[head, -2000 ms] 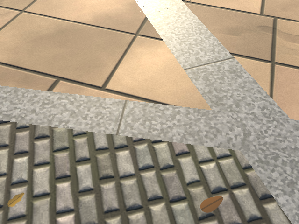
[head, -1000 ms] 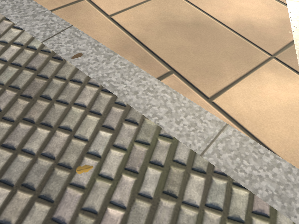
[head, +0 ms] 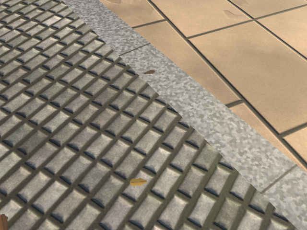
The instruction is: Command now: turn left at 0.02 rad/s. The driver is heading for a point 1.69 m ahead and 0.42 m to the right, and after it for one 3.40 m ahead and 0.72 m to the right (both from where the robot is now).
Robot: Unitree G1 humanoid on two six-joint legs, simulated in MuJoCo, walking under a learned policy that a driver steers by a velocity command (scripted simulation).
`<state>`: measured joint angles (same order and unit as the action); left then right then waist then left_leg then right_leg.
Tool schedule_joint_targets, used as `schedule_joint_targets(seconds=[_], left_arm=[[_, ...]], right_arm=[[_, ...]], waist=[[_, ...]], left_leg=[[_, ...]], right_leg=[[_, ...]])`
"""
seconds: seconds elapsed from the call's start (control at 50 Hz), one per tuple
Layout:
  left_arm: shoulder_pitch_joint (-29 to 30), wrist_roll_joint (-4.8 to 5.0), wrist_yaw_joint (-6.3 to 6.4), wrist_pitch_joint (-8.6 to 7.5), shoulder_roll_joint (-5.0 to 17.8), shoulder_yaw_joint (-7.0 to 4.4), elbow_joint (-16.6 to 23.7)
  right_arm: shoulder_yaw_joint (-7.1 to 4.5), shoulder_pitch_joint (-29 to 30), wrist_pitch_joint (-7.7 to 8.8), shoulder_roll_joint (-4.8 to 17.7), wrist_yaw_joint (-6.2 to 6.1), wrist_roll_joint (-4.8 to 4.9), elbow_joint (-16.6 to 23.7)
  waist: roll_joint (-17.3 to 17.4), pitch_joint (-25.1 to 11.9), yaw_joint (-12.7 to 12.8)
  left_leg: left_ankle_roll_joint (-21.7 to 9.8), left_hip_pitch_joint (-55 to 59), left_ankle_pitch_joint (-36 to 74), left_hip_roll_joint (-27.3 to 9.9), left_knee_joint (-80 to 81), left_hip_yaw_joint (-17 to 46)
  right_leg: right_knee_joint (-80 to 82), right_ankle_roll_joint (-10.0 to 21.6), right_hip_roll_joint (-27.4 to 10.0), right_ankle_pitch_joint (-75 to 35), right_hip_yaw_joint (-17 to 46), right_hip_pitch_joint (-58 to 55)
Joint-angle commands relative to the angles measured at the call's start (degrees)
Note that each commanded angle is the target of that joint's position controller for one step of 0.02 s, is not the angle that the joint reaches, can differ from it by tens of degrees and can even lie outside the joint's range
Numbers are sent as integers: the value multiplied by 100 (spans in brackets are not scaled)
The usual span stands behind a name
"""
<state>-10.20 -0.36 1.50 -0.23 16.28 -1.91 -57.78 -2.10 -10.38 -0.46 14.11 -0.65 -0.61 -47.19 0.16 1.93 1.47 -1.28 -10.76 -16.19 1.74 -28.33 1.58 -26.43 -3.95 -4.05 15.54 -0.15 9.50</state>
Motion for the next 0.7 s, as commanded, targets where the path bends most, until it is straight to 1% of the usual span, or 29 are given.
schedule_joint_targets(seconds=[0.02, 0.38, 0.7], left_arm=[[-33, 7, 40, -42, 673, -119, 126], [-292, 19, 102, -3, 471, -70, -224], [-658, 23, 134, 0, 254, -6, -386]], right_arm=[[-155, 83, 74, 666, -29, 9, 191], [-76, -135, 71, 615, -107, 48, -625], [-6, -296, 56, 486, -133, 70, -1107]], waist=[[61, -238, -1], [2, -56, -39], [-14, 44, -83]], left_leg=[[-174, 56, 1421, -429, 506, 403], [-56, -28, 1193, -292, 470, 190], [-3, -99, 1038, -246, 481, 97]], right_leg=[[237, 92, -6, -946, -32, 12], [252, 154, 96, -837, -93, 120], [248, 194, 164, -742, -119, 208]])
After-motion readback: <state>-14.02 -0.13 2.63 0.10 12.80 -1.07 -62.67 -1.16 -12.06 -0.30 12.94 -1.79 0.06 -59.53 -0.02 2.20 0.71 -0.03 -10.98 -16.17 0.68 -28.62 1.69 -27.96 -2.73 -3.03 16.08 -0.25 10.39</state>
